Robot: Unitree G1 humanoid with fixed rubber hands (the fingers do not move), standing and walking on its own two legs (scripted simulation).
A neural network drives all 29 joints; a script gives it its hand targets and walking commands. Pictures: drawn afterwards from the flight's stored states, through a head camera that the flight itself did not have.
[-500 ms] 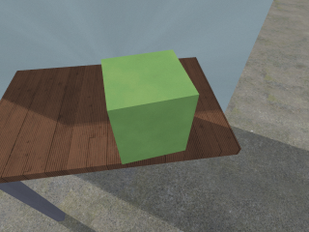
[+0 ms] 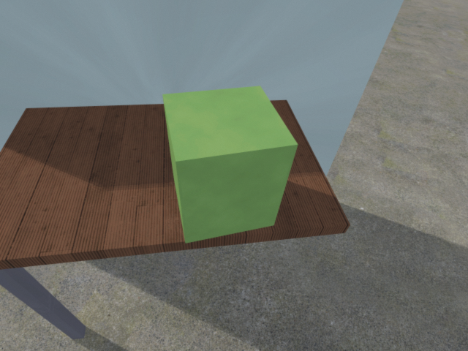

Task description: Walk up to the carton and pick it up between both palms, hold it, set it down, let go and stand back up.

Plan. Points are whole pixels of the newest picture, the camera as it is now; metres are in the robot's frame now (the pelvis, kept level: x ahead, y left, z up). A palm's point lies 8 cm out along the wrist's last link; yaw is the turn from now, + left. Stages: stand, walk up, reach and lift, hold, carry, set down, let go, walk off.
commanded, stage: walk up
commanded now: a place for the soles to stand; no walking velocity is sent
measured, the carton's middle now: (222, 165) +0.50 +0.04 +0.04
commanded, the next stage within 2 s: none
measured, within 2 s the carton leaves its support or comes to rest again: neither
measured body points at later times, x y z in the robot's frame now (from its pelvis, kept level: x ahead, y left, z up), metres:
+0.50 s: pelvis +0.03 -0.01 +0.00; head +0.04 -0.01 +0.45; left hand +0.12 +0.25 -0.12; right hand +0.11 -0.28 -0.12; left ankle -0.02 +0.12 -0.73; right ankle +0.04 -0.13 -0.73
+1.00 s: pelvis +0.02 -0.02 +0.00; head +0.03 -0.01 +0.45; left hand +0.09 +0.25 -0.12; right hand +0.12 -0.28 -0.12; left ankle -0.02 +0.12 -0.73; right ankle +0.04 -0.14 -0.73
